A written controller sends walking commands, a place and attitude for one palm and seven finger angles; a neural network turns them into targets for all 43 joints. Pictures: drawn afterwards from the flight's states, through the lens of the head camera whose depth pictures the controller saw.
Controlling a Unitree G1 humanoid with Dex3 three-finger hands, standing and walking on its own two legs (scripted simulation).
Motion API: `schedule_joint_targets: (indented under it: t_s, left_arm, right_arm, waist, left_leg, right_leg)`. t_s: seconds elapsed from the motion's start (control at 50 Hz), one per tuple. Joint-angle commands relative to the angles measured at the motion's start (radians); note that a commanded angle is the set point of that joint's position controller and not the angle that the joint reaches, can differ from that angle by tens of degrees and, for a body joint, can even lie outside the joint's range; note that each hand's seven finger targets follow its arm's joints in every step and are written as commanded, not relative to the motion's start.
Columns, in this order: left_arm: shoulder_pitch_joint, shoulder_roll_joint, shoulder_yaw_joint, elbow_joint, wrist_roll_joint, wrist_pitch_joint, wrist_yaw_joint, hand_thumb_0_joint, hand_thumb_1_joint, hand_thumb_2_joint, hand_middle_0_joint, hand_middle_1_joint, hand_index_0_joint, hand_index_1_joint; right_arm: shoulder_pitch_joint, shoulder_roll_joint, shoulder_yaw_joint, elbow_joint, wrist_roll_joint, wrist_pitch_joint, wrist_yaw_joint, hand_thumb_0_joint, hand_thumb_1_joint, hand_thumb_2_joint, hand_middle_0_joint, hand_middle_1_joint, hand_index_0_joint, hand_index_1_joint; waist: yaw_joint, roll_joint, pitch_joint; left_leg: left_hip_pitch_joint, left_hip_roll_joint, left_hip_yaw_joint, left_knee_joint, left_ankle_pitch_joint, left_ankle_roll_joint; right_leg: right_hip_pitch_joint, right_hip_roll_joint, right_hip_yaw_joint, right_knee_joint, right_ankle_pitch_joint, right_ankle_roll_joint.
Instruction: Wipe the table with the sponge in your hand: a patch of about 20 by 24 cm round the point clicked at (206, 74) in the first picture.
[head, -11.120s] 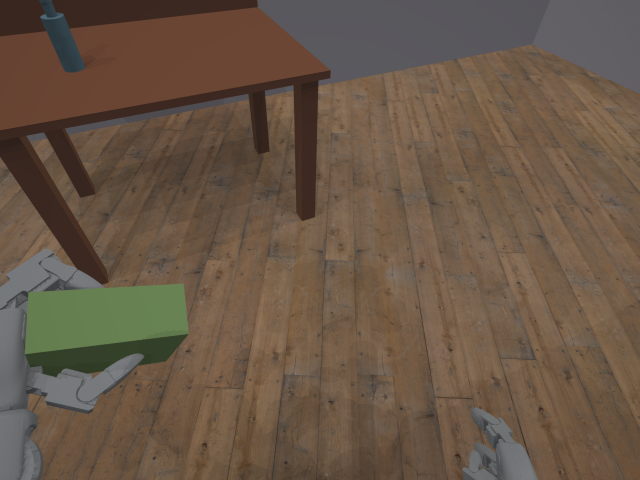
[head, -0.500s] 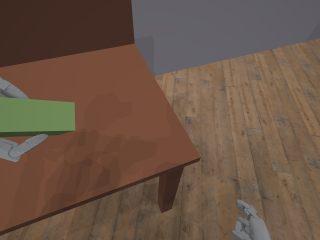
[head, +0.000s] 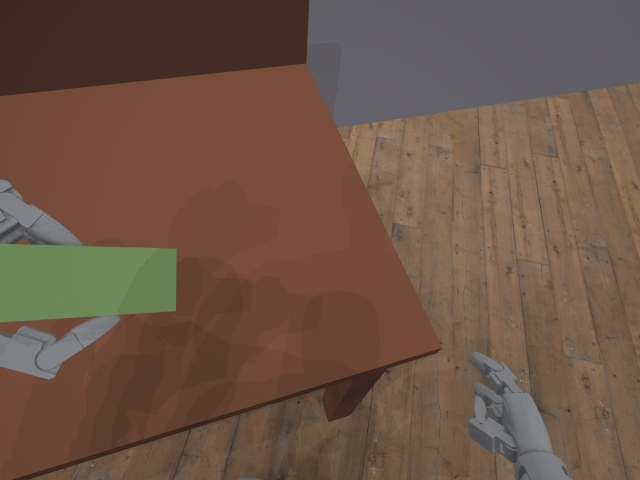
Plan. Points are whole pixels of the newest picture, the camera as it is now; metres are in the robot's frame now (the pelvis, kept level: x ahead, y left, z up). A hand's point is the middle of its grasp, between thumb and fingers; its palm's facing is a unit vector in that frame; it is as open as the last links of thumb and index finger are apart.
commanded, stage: come to a stop and stand still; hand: left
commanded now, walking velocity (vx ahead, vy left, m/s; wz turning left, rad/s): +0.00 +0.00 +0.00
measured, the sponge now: (108, 283) +0.25 +0.22 +0.17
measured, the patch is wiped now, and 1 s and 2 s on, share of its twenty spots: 0.00 0.00 0.00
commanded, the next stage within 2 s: look again from close up in 0.92 s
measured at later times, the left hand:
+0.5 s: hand out of the picture +0.16 +0.28 +0.17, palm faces +0.30 -0.84 -0.45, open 9.4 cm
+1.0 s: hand out of the picture +0.12 +0.27 +0.17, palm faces +0.33 -0.86 -0.38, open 9.3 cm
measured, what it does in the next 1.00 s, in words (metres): shifts its weight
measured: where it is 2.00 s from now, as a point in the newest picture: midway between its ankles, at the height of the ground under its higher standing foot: outside the picture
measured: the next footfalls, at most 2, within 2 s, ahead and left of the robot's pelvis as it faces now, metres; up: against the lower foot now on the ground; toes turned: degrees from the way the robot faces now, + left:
none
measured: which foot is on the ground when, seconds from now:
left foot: down 0.00-1.00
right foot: down 0.00-1.00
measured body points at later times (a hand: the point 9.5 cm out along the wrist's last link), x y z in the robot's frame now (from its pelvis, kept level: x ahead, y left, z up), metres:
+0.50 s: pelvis -0.06 +0.02 +0.00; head -0.01 +0.05 +0.45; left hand +0.14 +0.32 +0.20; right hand +0.12 -0.20 -0.07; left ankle -0.03 +0.10 -0.73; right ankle -0.05 -0.10 -0.73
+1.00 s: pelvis -0.09 +0.02 +0.00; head -0.05 +0.04 +0.45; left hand +0.10 +0.31 +0.19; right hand +0.10 -0.21 -0.06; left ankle -0.03 +0.10 -0.73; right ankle -0.05 -0.10 -0.73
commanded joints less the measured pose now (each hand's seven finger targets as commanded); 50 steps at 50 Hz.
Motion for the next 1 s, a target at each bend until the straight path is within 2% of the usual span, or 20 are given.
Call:
schedule_joint_targets:
  t_s: [0.0,0.04,0.1,0.16,0.22,0.26,0.28,0.36,0.38,0.46,0.48,0.58,0.64,0.66,0.68,0.76,0.78,0.86,0.94,0.98]
  left_arm:
    - [0.080,0.104,0.158,-0.030,-0.021,-0.044,0.000,0.000,0.100,1.300,-1.200,-1.600,-1.200,-1.600]
    - [0.051,0.084,0.141,0.021,-0.027,-0.035,-0.017,0.000,0.100,1.300,-1.200,-1.600,-1.200,-1.600]
    - [0.027,0.073,0.104,0.015,-0.028,-0.032,-0.031,0.000,0.100,1.300,-1.200,-1.600,-1.200,-1.600]
    - [-0.042,0.117,0.094,-0.101,-0.028,-0.033,-0.031,0.000,0.100,1.300,-1.200,-1.600,-1.200,-1.600]
    - [-0.063,0.102,0.047,-0.208,-0.027,-0.045,-0.025,0.000,0.100,1.300,-1.200,-1.600,-1.200,-1.600]
    - [-0.053,0.187,0.108,-0.256,-0.019,-0.035,-0.009,0.000,0.100,1.300,-1.200,-1.600,-1.200,-1.600]
    - [-0.021,0.140,0.086,-0.262,-0.024,-0.040,-0.011,0.000,0.100,1.300,-1.200,-1.600,-1.200,-1.600]
    - [0.038,0.211,0.176,-0.161,-0.035,-0.036,-0.009,0.000,0.100,1.300,-1.200,-1.600,-1.200,-1.600]
    - [0.050,0.148,0.139,-0.144,-0.043,-0.046,-0.019,0.000,0.100,1.300,-1.200,-1.600,-1.200,-1.600]
    - [0.056,0.126,0.134,-0.019,-0.046,-0.055,-0.036,0.000,0.100,1.300,-1.200,-1.600,-1.200,-1.600]
    - [0.057,0.069,0.088,-0.008,-0.049,-0.062,-0.044,0.000,0.100,1.300,-1.200,-1.600,-1.200,-1.600]
    - [-0.037,0.035,0.014,-0.031,-0.029,-0.072,-0.051,0.000,0.100,1.300,-1.200,-1.600,-1.200,-1.600]
    - [-0.112,0.073,0.022,-0.090,-0.018,-0.074,-0.047,0.000,0.100,1.300,-1.200,-1.600,-1.200,-1.600]
    - [-0.133,0.138,0.064,-0.108,-0.013,-0.069,-0.037,0.000,0.100,1.300,-1.200,-1.600,-1.200,-1.600]
    - [-0.127,0.079,0.027,-0.100,-0.014,-0.072,-0.041,0.000,0.100,1.300,-1.200,-1.600,-1.200,-1.600]
    - [-0.117,0.161,0.094,-0.123,-0.009,-0.068,-0.030,0.000,0.100,1.300,-1.200,-1.600,-1.200,-1.600]
    - [-0.095,0.104,0.063,-0.122,-0.015,-0.073,-0.033,0.000,0.100,1.300,-1.200,-1.600,-1.200,-1.600]
    - [-0.029,0.127,0.098,-0.096,-0.032,-0.071,-0.035,0.000,0.100,1.300,-1.200,-1.600,-1.200,-1.600]
    - [-0.007,0.075,0.065,-0.079,-0.049,-0.072,-0.048,0.000,0.100,1.300,-1.200,-1.600,-1.200,-1.600]
    - [0.008,0.050,0.045,-0.057,-0.047,-0.068,-0.049,0.000,0.100,1.300,-1.200,-1.600,-1.200,-1.600]
  right_arm:
    - [0.051,-0.119,-0.079,-0.076,0.009,0.008,-0.011,0.000,-0.900,-0.900,0.200,0.300,0.200,0.300]
    - [0.022,-0.111,-0.084,-0.084,0.017,0.029,-0.019,0.000,-0.900,-0.900,0.200,0.300,0.200,0.300]
    - [0.009,-0.108,-0.079,-0.099,0.021,0.038,-0.027,0.000,-0.900,-0.900,0.200,0.300,0.200,0.300]
    - [-0.034,-0.121,-0.064,-0.122,0.026,0.027,-0.028,0.000,-0.900,-0.900,0.200,0.300,0.200,0.300]
    - [0.000,-0.116,-0.051,-0.127,0.022,0.006,-0.028,0.000,-0.900,-0.900,0.200,0.300,0.200,0.300]
    - [-0.014,-0.133,-0.050,-0.132,0.027,-0.001,-0.030,0.000,-0.900,-0.900,0.200,0.300,0.200,0.300]
    - [0.011,-0.108,-0.042,-0.131,0.020,-0.001,-0.030,0.000,-0.900,-0.900,0.200,0.300,0.200,0.300]
    - [-0.006,-0.117,-0.049,-0.120,0.020,0.008,-0.035,0.000,-0.900,-0.900,0.200,0.300,0.200,0.300]
    - [0.011,-0.096,-0.045,-0.116,0.013,0.011,-0.035,0.000,-0.900,-0.900,0.200,0.300,0.200,0.300]
    - [-0.019,-0.104,-0.050,-0.112,0.026,0.009,-0.042,0.000,-0.900,-0.900,0.200,0.300,0.200,0.300]
    - [-0.005,-0.095,-0.046,-0.112,0.021,0.008,-0.041,0.000,-0.900,-0.900,0.200,0.300,0.200,0.300]
    - [-0.017,-0.099,-0.040,-0.117,0.026,-0.019,-0.041,0.000,-0.900,-0.900,0.200,0.300,0.200,0.300]
    - [-0.008,-0.099,-0.040,-0.123,0.025,-0.036,-0.043,0.000,-0.900,-0.900,0.200,0.300,0.200,0.300]
    - [-0.027,-0.111,-0.041,-0.124,0.028,-0.035,-0.045,0.000,-0.900,-0.900,0.200,0.300,0.200,0.300]
    - [-0.014,-0.094,-0.036,-0.120,0.021,-0.036,-0.045,0.000,-0.900,-0.900,0.200,0.300,0.200,0.300]
    - [-0.014,-0.106,-0.039,-0.123,0.021,-0.038,-0.046,0.000,-0.900,-0.900,0.200,0.300,0.200,0.300]
    - [-0.006,-0.088,-0.035,-0.120,0.014,-0.038,-0.045,0.000,-0.900,-0.900,0.200,0.300,0.200,0.300]
    - [-0.010,-0.096,-0.041,-0.115,0.021,-0.045,-0.044,0.000,-0.900,-0.900,0.200,0.300,0.200,0.300]
    - [-0.006,-0.090,-0.044,-0.110,0.019,-0.047,-0.046,0.000,-0.900,-0.900,0.200,0.300,0.200,0.300]
    - [-0.014,-0.092,-0.043,-0.107,0.020,-0.044,-0.046,0.000,-0.900,-0.900,0.200,0.300,0.200,0.300]
  waist:
    - [-0.007,0.064,-0.272]
    - [-0.009,0.001,-0.253]
    - [-0.009,0.020,-0.240]
    - [-0.011,0.089,-0.292]
    - [-0.010,0.153,-0.307]
    - [-0.010,0.201,-0.345]
    - [-0.007,0.195,-0.326]
    - [-0.013,0.201,-0.264]
    - [-0.013,0.177,-0.247]
    - [-0.018,0.137,-0.168]
    - [-0.014,0.114,-0.160]
    - [-0.017,0.097,-0.135]
    - [-0.019,0.089,-0.134]
    - [-0.023,0.126,-0.144]
    - [-0.020,0.125,-0.138]
    - [-0.022,0.210,-0.141]
    - [-0.018,0.199,-0.145]
    - [-0.019,0.161,-0.164]
    - [-0.017,0.087,-0.161]
    - [-0.016,0.112,-0.159]
  left_leg:
    - [0.217,0.133,-0.114,-0.049,0.844,-0.008]
    - [0.179,0.136,-0.113,-0.071,0.767,-0.022]
    - [0.181,0.135,-0.117,-0.099,0.731,-0.037]
    - [0.188,0.123,-0.124,-0.098,0.628,-0.032]
    - [0.165,0.122,-0.142,-0.072,0.667,-0.047]
    - [0.161,0.129,-0.165,-0.071,0.627,-0.051]
    - [0.130,0.126,-0.166,-0.073,0.630,-0.057]
    - [0.084,0.127,-0.196,-0.106,0.465,-0.062]
    - [0.071,0.126,-0.189,-0.119,0.425,-0.063]
    - [0.054,0.136,-0.214,-0.205,0.136,-0.046]
    - [0.032,0.141,-0.211,-0.226,0.080,-0.043]
    - [-0.026,0.141,-0.229,-0.271,-0.149,-0.013]
    - [-0.039,0.119,-0.222,-0.231,-0.140,-0.004]
    - [-0.036,0.119,-0.225,-0.229,-0.153,-0.002]
    - [-0.052,0.121,-0.226,-0.233,-0.161,0.001]
    - [-0.059,0.114,-0.237,-0.213,-0.165,-0.005]
    - [-0.064,0.114,-0.231,-0.214,-0.156,-0.004]
    - [0.006,0.097,-0.209,-0.172,-0.046,-0.016]
    - [0.037,0.092,-0.190,-0.164,0.045,-0.023]
    - [0.047,0.103,-0.194,-0.188,0.061,-0.024]
  right_leg:
    - [0.037,-0.083,0.079,0.032,0.523,0.016]
    - [0.059,-0.089,0.083,-0.008,0.511,0.018]
    - [0.064,-0.090,0.083,-0.034,0.466,0.016]
    - [0.101,-0.096,0.119,-0.038,0.456,0.009]
    - [0.139,-0.102,0.112,-0.049,0.439,0.006]
    - [0.146,-0.093,0.123,-0.040,0.373,0.008]
    - [0.153,-0.095,0.097,-0.050,0.355,0.008]
    - [0.095,-0.101,0.110,-0.078,0.239,0.004]
    - [0.090,-0.102,0.091,-0.089,0.215,0.005]
    - [0.010,-0.099,0.110,-0.116,0.083,0.004]
    - [0.018,-0.094,0.094,-0.122,0.065,0.008]
    - [0.027,-0.087,0.117,-0.137,-0.016,0.018]
    - [0.030,-0.097,0.143,-0.164,-0.024,0.012]
    - [0.038,-0.095,0.155,-0.163,-0.031,0.012]
    - [0.044,-0.094,0.140,-0.158,-0.025,0.012]
    - [0.039,-0.100,0.158,-0.167,-0.036,0.000]
    - [0.050,-0.098,0.139,-0.163,-0.020,-0.001]
    - [0.025,-0.115,0.154,-0.194,0.012,-0.013]
    - [0.025,-0.120,0.136,-0.196,0.070,-0.008]
    - [0.028,-0.110,0.121,-0.183,0.078,-0.001]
